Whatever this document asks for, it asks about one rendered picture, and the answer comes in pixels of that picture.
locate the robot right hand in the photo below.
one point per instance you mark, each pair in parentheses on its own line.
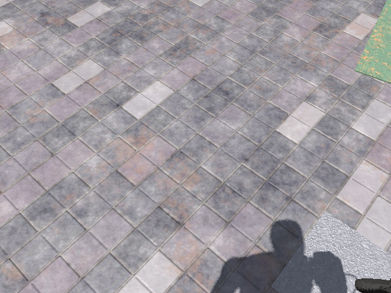
(370,285)

